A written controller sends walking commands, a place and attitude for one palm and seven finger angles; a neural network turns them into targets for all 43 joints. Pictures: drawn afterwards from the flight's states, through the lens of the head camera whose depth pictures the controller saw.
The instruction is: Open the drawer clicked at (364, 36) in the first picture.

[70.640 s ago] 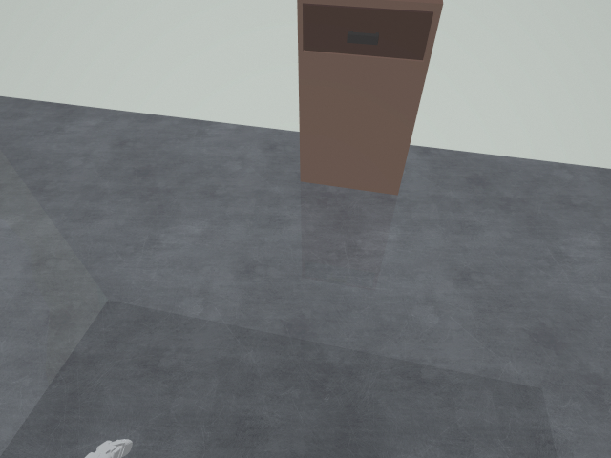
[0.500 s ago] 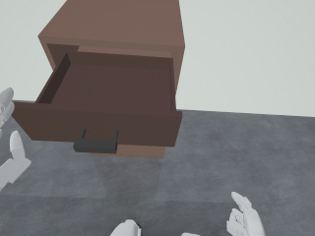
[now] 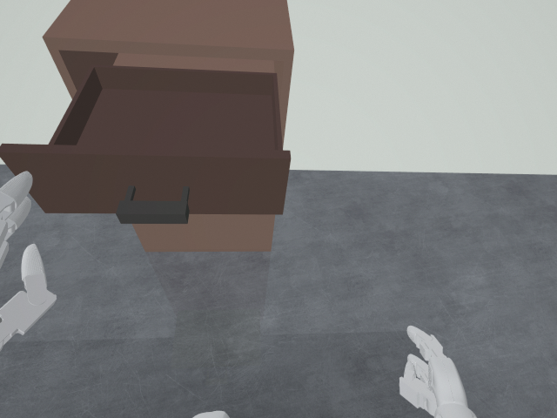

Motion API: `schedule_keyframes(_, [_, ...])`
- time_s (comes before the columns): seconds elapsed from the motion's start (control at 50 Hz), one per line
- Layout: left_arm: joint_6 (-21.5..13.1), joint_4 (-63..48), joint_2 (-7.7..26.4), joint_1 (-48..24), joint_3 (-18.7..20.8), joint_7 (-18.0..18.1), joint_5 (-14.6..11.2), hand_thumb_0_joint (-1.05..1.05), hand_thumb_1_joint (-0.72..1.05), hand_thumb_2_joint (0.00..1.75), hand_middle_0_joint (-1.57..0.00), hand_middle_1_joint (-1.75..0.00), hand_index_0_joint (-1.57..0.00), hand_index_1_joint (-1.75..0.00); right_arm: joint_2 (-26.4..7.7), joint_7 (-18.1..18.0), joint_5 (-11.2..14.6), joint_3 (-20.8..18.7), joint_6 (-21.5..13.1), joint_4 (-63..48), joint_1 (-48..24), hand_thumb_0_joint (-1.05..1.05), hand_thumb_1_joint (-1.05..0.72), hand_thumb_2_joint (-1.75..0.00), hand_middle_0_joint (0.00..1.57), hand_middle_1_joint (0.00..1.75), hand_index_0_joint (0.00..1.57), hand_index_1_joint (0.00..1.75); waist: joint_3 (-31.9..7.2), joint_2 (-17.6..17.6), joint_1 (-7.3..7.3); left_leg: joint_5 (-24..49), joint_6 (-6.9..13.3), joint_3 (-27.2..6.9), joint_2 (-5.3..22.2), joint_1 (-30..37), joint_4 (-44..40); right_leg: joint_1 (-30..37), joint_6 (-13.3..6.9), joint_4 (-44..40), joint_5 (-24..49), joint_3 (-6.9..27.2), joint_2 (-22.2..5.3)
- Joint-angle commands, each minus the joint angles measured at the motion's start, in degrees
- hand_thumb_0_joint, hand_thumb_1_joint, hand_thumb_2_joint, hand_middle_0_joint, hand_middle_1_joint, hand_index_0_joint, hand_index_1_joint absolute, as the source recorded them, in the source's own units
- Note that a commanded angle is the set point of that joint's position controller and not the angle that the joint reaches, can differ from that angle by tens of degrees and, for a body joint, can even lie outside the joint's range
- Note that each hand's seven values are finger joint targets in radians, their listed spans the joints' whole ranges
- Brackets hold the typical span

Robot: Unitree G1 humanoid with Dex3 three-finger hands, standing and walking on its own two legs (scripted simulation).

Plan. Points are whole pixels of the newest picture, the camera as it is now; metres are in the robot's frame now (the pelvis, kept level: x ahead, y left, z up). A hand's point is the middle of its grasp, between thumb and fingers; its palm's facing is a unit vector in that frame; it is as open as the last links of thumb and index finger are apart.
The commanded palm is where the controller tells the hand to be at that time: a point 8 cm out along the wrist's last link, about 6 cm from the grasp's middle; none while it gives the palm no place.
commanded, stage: stop stepping back and stand still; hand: left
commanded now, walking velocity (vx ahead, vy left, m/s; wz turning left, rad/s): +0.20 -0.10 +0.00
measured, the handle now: (156, 201) +0.45 +0.23 -0.01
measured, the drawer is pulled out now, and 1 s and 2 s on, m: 0.30 0.30 0.30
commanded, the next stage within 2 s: let the arm hang, fingers relaxed in 0.60 s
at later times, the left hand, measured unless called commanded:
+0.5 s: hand (27, 389) +0.13 +0.22 +0.16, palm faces +0.38 -0.82 -0.42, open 7.5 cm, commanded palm +0.06 +0.27 +0.19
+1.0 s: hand out of the picture -0.01 +0.16 -0.16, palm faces +0.13 -0.98 -0.17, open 7.1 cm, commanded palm none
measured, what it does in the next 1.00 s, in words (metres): steps on the spot: left foot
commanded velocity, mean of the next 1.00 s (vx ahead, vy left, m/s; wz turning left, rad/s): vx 0.08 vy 0.02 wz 0.00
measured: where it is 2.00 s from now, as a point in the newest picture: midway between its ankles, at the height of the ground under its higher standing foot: outside the picture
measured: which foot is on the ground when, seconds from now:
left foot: down 0.00-0.18, up 0.20-0.40, down 0.42-1.00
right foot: down 0.00-1.00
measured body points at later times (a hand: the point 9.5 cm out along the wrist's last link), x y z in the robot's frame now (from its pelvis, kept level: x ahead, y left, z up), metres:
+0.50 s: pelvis -0.05 -0.02 +0.01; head -0.04 -0.01 +0.46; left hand +0.10 +0.26 +0.18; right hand +0.10 -0.27 -0.08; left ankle -0.05 +0.11 -0.73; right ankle -0.04 -0.11 -0.73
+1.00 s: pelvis -0.07 -0.01 +0.00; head -0.06 +0.00 +0.45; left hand -0.02 +0.21 -0.14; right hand +0.02 -0.24 -0.13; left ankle -0.05 +0.11 -0.73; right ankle -0.04 -0.11 -0.73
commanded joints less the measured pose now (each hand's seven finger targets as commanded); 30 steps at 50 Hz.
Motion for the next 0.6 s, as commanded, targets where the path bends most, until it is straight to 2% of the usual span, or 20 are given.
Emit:
schedule_keyframes(0.0, [-3.8,-20.0,8.4,3.7,7.7,1.3,-0.1,0.0,0.9,0.9,-0.2,-0.3,-0.2,-0.3,-6.8,0.6,-0.7,-1.9,-4.8,-8.4,-1.6,0.0,-0.9,-0.9,0.2,0.3,0.2,0.3,-11.2,17.8,0.07,2.1,2.7,-19.4,16.2,8.6,-16.9,-0.6,0.9,3.5,-0.3,0.6,0.1])
schedule_keyframes(0.04, [-3.2,-19.6,8.2,5.9,8.0,1.6,-0.2,0.0,0.9,0.9,-0.2,-0.3,-0.2,-0.3,-7.2,0.7,0.0,-2.1,-4.5,-8.6,-1.9,0.0,-0.9,-0.9,0.2,0.3,0.2,0.3,-12.1,15.5,0.25,-5.4,2.0,-14.4,13.2,7.0,-15.7,3.3,1.1,-3.9,3.4,-1.7,0.7])
schedule_keyframes(0.08, [-2.7,-16.1,7.5,7.7,8.0,1.5,-0.7,0.0,0.9,0.9,-0.2,-0.3,-0.2,-0.3,-7.4,0.6,0.4,-1.7,-3.7,-9.0,-3.1,0.0,-0.9,-0.9,0.2,0.3,0.2,0.3,-10.1,15.1,0.31,-19.3,0.5,-12.0,11.0,-2.7,-17.2,12.1,0.6,-11.1,6.0,-4.9,1.6])
schedule_keyframes(0.1, [-2.6,-14.5,7.6,7.2,8.2,1.4,-0.6,0.0,0.9,0.9,-0.2,-0.3,-0.2,-0.3,-7.4,0.5,0.4,-1.8,-2.9,-9.0,-3.7,0.0,-0.9,-0.9,0.2,0.3,0.2,0.3,-9.1,14.9,0.13,-22.9,-0.7,-9.8,9.1,-6.9,-16.2,15.2,-0.3,-13.3,5.2,-5.2,1.3])
schedule_keyframes(0.12, [-2.6,-12.7,7.6,6.5,8.4,1.3,-0.4,0.0,0.9,0.9,-0.2,-0.3,-0.2,-0.3,-7.4,0.4,0.4,-2.3,-2.2,-8.9,-3.5,0.0,-0.9,-0.9,0.2,0.3,0.2,0.3,-8.2,11.5,-0.08,-22.8,-1.7,-7.2,6.7,-7.3,-11.5,14.1,-1.8,-17.2,2.7,-3.5,-0.2])
schedule_keyframes(0.14, [-2.2,-11.8,7.6,5.7,7.9,1.1,-0.3,0.0,0.9,0.9,-0.2,-0.3,-0.2,-0.3,-7.7,0.2,0.4,-2.9,-1.4,-8.9,-2.9,0.0,-0.9,-0.9,0.2,0.3,0.2,0.3,-7.5,4.7,-0.46,-20.3,-2.7,-4.3,3.9,-5.5,-2.1,7.8,-4.2,-21.5,-5.6,3.3,-4.3])
schedule_keyframes(0.16, [-1.6,-9.7,7.3,5.9,7.7,1.0,-0.7,0.0,0.9,0.9,-0.2,-0.3,-0.2,-0.3,-7.8,-0.1,0.6,-3.4,-0.6,-8.7,-1.8,0.0,-0.9,-0.9,0.2,0.3,0.2,0.3,-6.1,-3.7,-0.77,-14.8,-3.3,-3.6,1.7,-2.9,13.3,-3.0,-8.2,-28.3,-16.9,17.6,-12.5])
schedule_keyframes(0.18, [-1.2,-8.8,5.3,3.9,5.5,0.6,-1.0,0.0,0.9,0.9,-0.2,-0.3,-0.2,-0.3,-8.2,-0.2,0.5,-3.8,0.2,-8.1,-1.5,0.0,-0.9,-0.9,0.2,0.3,0.2,0.3,-2.8,-7.4,-0.67,-11.5,-3.5,-4.3,0.9,-4.6,24.4,-8.2,-11.4,-31.9,-16.9,23.9,-18.3])
schedule_keyframes(0.2, [-1.4,-7.0,5.3,2.2,5.4,0.3,-0.8,0.0,0.9,0.9,-0.2,-0.3,-0.2,-0.3,-8.2,-0.1,0.2,-3.6,0.4,-7.1,-1.7,0.0,-0.9,-0.9,0.2,0.3,0.2,0.3,-2.3,-5.3,-1.41,-9.7,-3.4,-5.3,1.6,-6.8,28.6,-8.0,-11.2,-31.1,-9.4,21.7,-18.4])
schedule_keyframes(0.24, [-2.0,-5.4,5.8,-0.6,5.2,0.3,-0.4,0.0,0.9,0.9,-0.2,-0.3,-0.2,-0.3,-7.4,-0.2,-0.3,-2.6,0.0,-6.0,-2.1,0.0,-0.9,-0.9,0.2,0.3,0.2,0.3,-4.8,-2.3,-1.91,-8.2,-3.2,-5.5,3.4,-6.9,21.4,-2.7,-8.8,-26.6,0.9,14.0,-16.0])
schedule_keyframes(0.28, [-2.7,-2.6,4.9,-1.3,3.6,0.7,0.9,0.0,0.9,0.9,-0.2,-0.3,-0.2,-0.3,-6.7,-1.1,-0.2,-2.1,-0.7,-6.2,-2.8,0.0,-0.9,-0.9,0.2,0.3,0.2,0.3,-5.0,-3.4,-1.03,-9.7,-2.1,-2.7,3.3,-3.3,10.7,-0.2,-7.3,-25.8,-0.1,10.1,-14.2])
schedule_keyframes(0.32, [-2.8,-3.1,4.3,-2.6,2.2,1.4,1.5,0.0,0.9,0.9,-0.2,-0.3,-0.2,-0.3,-6.7,-1.5,-0.4,-2.1,-1.7,-6.0,-2.6,0.0,-0.9,-0.9,0.2,0.3,0.2,0.3,-3.8,-3.5,-0.37,-9.6,-1.0,-0.8,2.4,2.4,0.5,-0.7,-6.5,-25.9,-2.3,9.8,-13.5])
schedule_keyframes(0.34, [-2.9,-4.6,5.0,-2.7,2.3,1.7,1.4,0.0,0.9,0.9,-0.2,-0.3,-0.2,-0.3,-6.9,-1.9,-0.3,-2.1,-2.3,-6.1,-3.3,0.0,-0.9,-0.9,0.2,0.3,0.2,0.3,-3.2,-1.2,-0.11,-8.0,-0.6,-0.2,2.1,5.6,-5.1,-0.4,-5.6,-24.9,-0.3,9.2,-12.5])
schedule_keyframes(0.38, [-3.7,-8.5,5.7,-2.3,2.8,2.1,1.3,0.0,0.9,0.9,-0.2,-0.3,-0.2,-0.3,-7.5,-1.7,-0.8,-2.3,-3.2,-6.6,-1.2,0.0,-0.9,-0.9,0.2,0.3,0.2,0.3,-4.7,3.5,0.23,-6.5,0.7,-3.1,4.4,8.8,-11.6,2.7,-3.5,-19.9,5.2,7.3,-9.3])
schedule_keyframes(0.42, [-4.5,-13.5,6.9,-2.6,4.1,2.2,1.4,0.0,0.9,0.9,-0.2,-0.3,-0.2,-0.3,-9.2,-1.1,-0.7,-2.9,-3.6,-7.6,-1.0,0.0,-0.9,-0.9,0.2,0.3,0.2,0.3,-7.6,12.7,0.89,4.9,2.9,-11.2,11.0,11.0,-11.1,3.6,-0.8,-10.9,15.1,1.9,-3.6])
schedule_keyframes(0.44, [-4.7,-15.1,8.9,-2.4,5.8,2.3,1.0,0.0,0.9,0.9,-0.2,-0.3,-0.2,-0.3,-9.2,-1.0,-0.3,-3.0,-3.8,-8.3,-1.2,0.0,-0.9,-0.9,0.2,0.3,0.2,0.3,-9.9,12.8,1.19,12.0,2.6,-11.9,12.5,12.4,-9.3,4.1,0.0,-7.6,19.1,-0.4,-2.3])
schedule_keyframes(0.46, [-4.5,-13.3,8.1,1.4,5.9,2.1,1.0,0.0,0.9,0.9,-0.2,-0.3,-0.2,-0.3,-7.8,-0.8,-0.2,-2.4,-3.7,-7.3,-0.7,0.0,-0.9,-0.9,0.2,0.3,0.2,0.3,-10.3,15.3,1.21,7.5,2.0,-11.0,11.9,9.2,-11.2,5.5,0.3,-8.4,13.8,-2.1,-1.8])
schedule_keyframes(0.5, [-4.2,-13.7,6.9,2.4,5.9,2.1,0.7,0.0,0.9,0.9,-0.2,-0.3,-0.2,-0.3,-7.6,-0.5,0.0,-2.1,-3.7,-7.4,-1.0,0.0,-0.9,-0.9,0.2,0.3,0.2,0.3,-7.6,14.9,0.83,1.9,1.1,-8.8,10.2,2.9,-11.5,9.0,0.1,-10.1,14.5,-2.2,-1.2])
schedule_keyframes(0.56, [-4.2,-9.6,5.8,2.6,5.5,2.0,0.0,0.0,0.9,0.9,-0.2,-0.3,-0.2,-0.3,-7.6,-0.5,0.2,-2.5,-3.6,-7.0,-1.1,0.0,-0.9,-0.9,0.2,0.3,0.2,0.3,-6.7,5.0,0.05,-0.9,-0.9,-5.8,6.7,1.6,-6.6,9.6,-0.8,-15.6,18.1,3.4,-4.0])
schedule_keyframes(0.58, [-4.1,-7.5,5.0,2.9,5.1,1.9,-0.2,0.0,0.9,0.9,-0.2,-0.3,-0.2,-0.3,-7.6,-0.4,0.3,-2.6,-3.4,-6.9,-0.8,0.0,-0.9,-0.9,0.2,0.3,0.2,0.3,-6.4,3.4,-0.28,-1.2,-1.4,-4.7,5.5,2.4,-4.5,8.4,-1.4,-17.6,17.7,5.5,-5.4])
